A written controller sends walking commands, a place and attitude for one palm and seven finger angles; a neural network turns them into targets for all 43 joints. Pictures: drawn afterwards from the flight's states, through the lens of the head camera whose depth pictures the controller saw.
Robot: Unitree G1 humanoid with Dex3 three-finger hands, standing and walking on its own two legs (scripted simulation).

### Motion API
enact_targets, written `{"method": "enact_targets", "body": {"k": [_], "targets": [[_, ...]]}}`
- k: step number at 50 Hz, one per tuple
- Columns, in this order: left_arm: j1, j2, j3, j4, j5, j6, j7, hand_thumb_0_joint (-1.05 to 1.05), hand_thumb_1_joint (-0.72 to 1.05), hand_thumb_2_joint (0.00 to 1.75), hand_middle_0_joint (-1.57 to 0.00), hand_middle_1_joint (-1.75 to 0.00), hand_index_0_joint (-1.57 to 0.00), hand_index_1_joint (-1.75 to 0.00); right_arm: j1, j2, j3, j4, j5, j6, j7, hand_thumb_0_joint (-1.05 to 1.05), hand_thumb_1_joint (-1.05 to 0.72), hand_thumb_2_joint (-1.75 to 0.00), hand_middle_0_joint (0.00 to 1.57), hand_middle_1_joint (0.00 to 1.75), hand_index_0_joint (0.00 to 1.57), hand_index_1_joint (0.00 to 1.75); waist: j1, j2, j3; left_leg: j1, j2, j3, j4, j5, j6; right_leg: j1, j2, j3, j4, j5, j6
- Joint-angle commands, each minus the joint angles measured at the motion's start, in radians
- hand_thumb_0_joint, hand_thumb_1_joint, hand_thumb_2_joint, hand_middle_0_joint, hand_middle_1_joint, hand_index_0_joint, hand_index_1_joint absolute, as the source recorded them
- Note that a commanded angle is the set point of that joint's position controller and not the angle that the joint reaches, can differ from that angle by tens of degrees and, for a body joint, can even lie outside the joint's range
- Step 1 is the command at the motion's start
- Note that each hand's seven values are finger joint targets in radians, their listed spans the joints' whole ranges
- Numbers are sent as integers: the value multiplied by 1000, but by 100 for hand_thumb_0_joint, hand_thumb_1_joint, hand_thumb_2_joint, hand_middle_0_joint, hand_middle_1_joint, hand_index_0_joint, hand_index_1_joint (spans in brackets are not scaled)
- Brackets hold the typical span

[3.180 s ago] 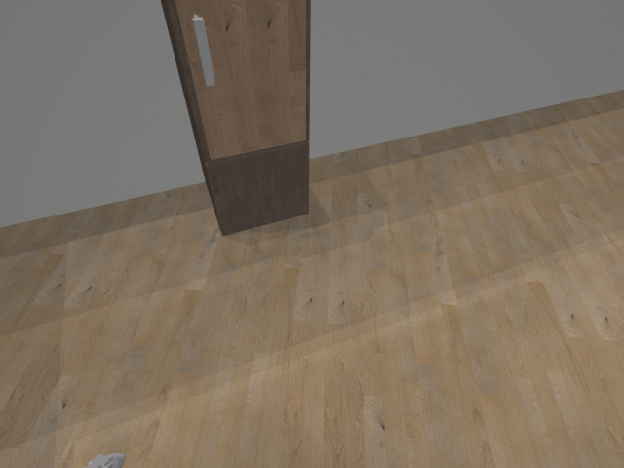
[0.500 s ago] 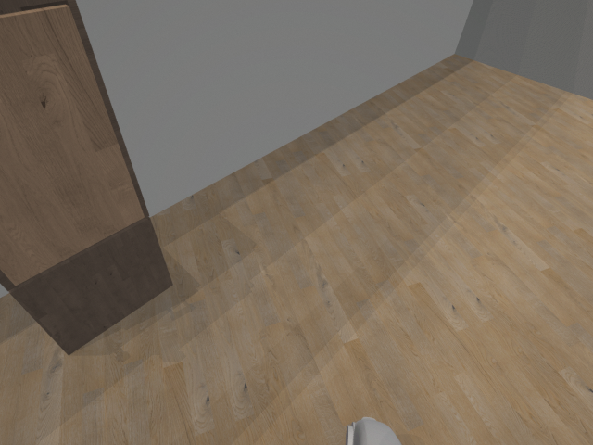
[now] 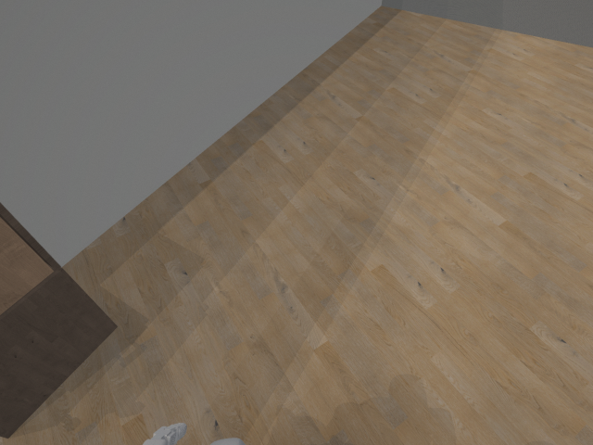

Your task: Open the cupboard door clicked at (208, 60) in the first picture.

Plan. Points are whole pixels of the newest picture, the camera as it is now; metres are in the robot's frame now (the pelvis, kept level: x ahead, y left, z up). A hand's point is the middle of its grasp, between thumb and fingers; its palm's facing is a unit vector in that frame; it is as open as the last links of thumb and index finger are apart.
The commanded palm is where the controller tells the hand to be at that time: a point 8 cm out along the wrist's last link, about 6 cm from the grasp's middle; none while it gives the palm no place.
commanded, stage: turn to face it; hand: left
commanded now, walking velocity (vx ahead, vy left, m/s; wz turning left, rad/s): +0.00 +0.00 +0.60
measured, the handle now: out of the picture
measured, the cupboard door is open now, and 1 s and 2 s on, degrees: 0 0 0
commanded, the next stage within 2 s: take the last steps up to it in 1.60 s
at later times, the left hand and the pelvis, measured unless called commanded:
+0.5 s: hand out of the picture +0.00 +0.28 -0.16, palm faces +0.33 -0.91 -0.25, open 7.4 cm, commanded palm none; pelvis +0.00 +0.05 +0.01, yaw +17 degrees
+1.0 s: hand out of the picture -0.02 +0.18 -0.13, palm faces +0.57 -0.77 -0.28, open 7.4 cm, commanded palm none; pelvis +0.02 -0.03 +0.01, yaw +36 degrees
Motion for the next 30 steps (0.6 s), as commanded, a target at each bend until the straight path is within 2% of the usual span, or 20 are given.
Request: {"method": "enact_targets", "body": {"k": [1, 4, 6, 8, 10, 11, 12, 13, 14, 15, 16, 17, 19, 21, 23, 25, 30], "targets": [[46, 151, 38, -44, 14, 9, 8, 0, 90, 90, -20, -30, -20, -30, 106, -30, -14, -22, -2, 16, 8, 0, -90, -90, 20, 30, 20, 30, 21, -165, -41, 33, -3, 14, -79, 30, -6, 1, -309, 124, -263, 331, -72], [60, 175, 49, -49, 17, 23, 7, 0, 90, 90, -20, -30, -20, -30, 16, -46, -22, -64, -4, 19, 19, 0, -90, -90, 20, 30, 20, 30, 53, -182, -16, 8, -11, 42, -157, 7, -6, 26, -331, 116, -261, 209, -70], [55, 193, 58, -55, 23, 29, 9, 0, 90, 90, -20, -30, -20, -30, -18, -51, -25, -90, -3, 13, 25, 0, -90, -90, 20, 30, 20, 30, 60, -191, -21, 16, -2, 44, -237, -15, -1, 46, -361, 112, -233, 180, -71], [48, 210, 67, -66, 23, 33, 8, 0, 90, 90, -20, -30, -20, -30, -22, -63, -28, -109, -4, 9, 29, 0, -90, -90, 20, 30, 20, 30, 54, -185, -32, 53, -8, 66, -332, 13, 3, 49, -372, 90, -185, 164, -52], [51, 216, 70, -76, 15, 42, 3, 0, 90, 90, -20, -30, -20, -30, 5, -81, -31, -114, -9, 7, 32, 0, -90, -90, 20, 30, 20, 30, 38, -142, -47, 140, -28, 91, -474, 120, 11, 18, -347, 40, -104, 89, -5], [55, 198, 68, -80, 9, 49, 1, 0, 90, 90, -20, -30, -20, -30, 36, -111, -39, -111, -10, 2, 35, 0, -90, -90, 20, 30, 20, 30, 20, -19, -62, 228, -11, 42, -607, 207, 24, -43, -315, 12, 8, 21, 37], [67, 149, 65, -109, 0, 57, -5, 0, 90, 90, -20, -30, -20, -30, 79, -204, -60, -119, -17, -8, 32, 0, -90, -90, 20, 30, 20, 30, 2, 261, -67, 274, 184, -284, -760, 375, 113, -202, -184, -43, 230, -209, 119], [-6, 125, 53, -157, 4, 61, -8, 0, 90, 90, -20, -30, -20, -30, 109, -278, -75, -126, -22, -9, 22, 0, -90, -90, 20, 30, 20, 30, -32, 354, -42, 260, 343, -495, -864, 551, 236, -316, -89, 26, 468, -435, 155], [-29, 151, 58, -165, 10, 62, -12, 0, 90, 90, -20, -30, -20, -30, 93, -283, -75, -124, -23, -10, 18, 0, -90, -90, 20, 30, 20, 30, -16, 195, -64, 233, 344, -445, -860, 460, 269, -292, -108, 129, 576, -359, 134], [-35, 141, 63, -150, 17, 64, -13, 0, 90, 90, -20, -30, -20, -30, 50, -254, -69, -130, -20, -17, 9, 0, -90, -90, 20, 30, 20, 30, -2, 202, -70, 239, 257, -402, -856, 445, 231, -335, -108, 160, 615, -277, 137], [-25, 147, 69, -142, 15, 60, -19, 0, 90, 90, -20, -30, -20, -30, -3, -231, -62, -147, -17, -21, 5, 0, -90, -90, 20, 30, 20, 30, 21, 176, -72, 249, 221, -362, -830, 447, 201, -353, -107, 170, 648, -211, 145], [-6, 162, 71, -126, 15, 58, -22, 0, 90, 90, -20, -30, -20, -30, -31, -216, -52, -157, -15, -26, 2, 0, -90, -90, 20, 30, 20, 30, 31, 128, -76, 261, 183, -302, -815, 502, 179, -338, -107, 185, 653, -156, 150], [42, 165, 70, -103, 10, 59, -23, 0, 90, 90, -20, -30, -20, -30, -41, -220, -51, -162, -10, -34, -2, 0, -90, -90, 20, 30, 20, 30, 43, 72, -123, 326, 140, -246, -791, 602, 177, -317, -97, 185, 637, -114, 166], [48, 172, 68, -93, 7, 60, -21, 0, 90, 90, -20, -30, -20, -30, -29, -231, -56, -159, -6, -35, -2, 0, -90, -90, 20, 30, 20, 30, 37, 39, -147, 364, 128, -234, -785, 648, 187, -300, -91, 187, 601, -108, 175], [37, 173, 68, -101, 6, 62, -16, 0, 90, 90, -20, -30, -20, -30, -4, -231, -58, -148, -6, -32, 0, 0, -90, -90, 20, 30, 20, 30, 25, 58, -141, 385, 123, -260, -784, 658, 195, -291, -85, 195, 559, -122, 184], [23, 175, 66, -112, 3, 65, -12, 0, 90, 90, -20, -30, -20, -30, -2, -236, -62, -146, -8, -26, 2, 0, -90, -90, 20, 30, 20, 30, 18, 70, -121, 372, 130, -294, -791, 614, 212, -277, -83, 198, 496, -146, 188], [-15, 176, 61, -136, -2, 64, -8, 0, 90, 90, -20, -30, -20, -30, -9, -260, -75, -147, -13, -12, 9, 0, -90, -90, 20, 30, 20, 30, 4, 111, -101, 332, 114, -371, -785, 555, 225, -205, -55, 197, 347, -205, 183]]}}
